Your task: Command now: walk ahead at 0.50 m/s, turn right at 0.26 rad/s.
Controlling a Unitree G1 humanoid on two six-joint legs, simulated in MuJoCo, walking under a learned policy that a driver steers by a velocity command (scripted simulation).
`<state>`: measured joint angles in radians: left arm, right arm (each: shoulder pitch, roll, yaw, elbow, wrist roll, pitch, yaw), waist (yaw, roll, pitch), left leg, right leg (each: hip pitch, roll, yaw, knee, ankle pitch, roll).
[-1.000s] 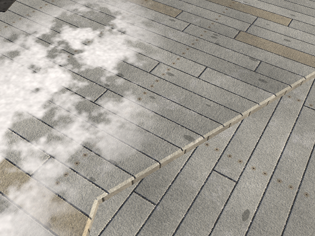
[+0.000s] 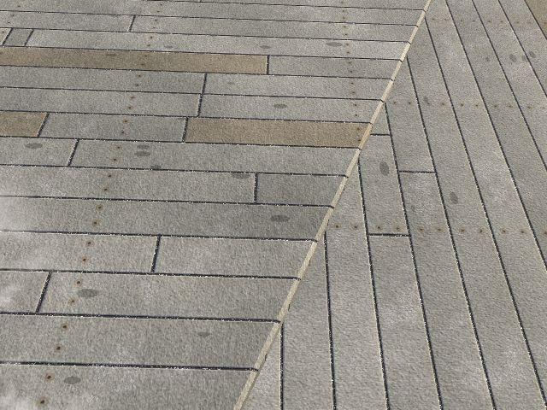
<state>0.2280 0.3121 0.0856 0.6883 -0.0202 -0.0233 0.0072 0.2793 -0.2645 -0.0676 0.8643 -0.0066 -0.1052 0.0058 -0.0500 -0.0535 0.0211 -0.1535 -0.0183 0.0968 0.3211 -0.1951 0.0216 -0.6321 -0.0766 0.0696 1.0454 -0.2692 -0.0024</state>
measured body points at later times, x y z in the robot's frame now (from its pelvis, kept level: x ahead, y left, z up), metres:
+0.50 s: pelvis +0.26 -0.05 +0.00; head +0.27 -0.05 +0.45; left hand +0.27 +0.23 -0.12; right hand +0.42 -0.31 -0.12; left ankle +0.28 +0.11 -0.64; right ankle +0.25 -0.16 -0.75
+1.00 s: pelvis +0.49 +0.08 +0.05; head +0.51 +0.11 +0.50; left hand +0.56 +0.41 -0.04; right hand +0.67 -0.13 -0.06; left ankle +0.46 +0.14 -0.70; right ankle +0.64 -0.05 -0.62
